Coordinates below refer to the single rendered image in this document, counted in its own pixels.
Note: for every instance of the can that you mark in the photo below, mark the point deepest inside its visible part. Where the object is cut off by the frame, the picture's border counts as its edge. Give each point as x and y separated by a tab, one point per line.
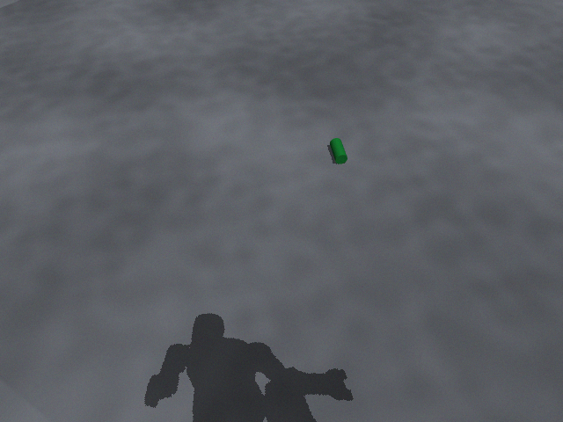
339	153

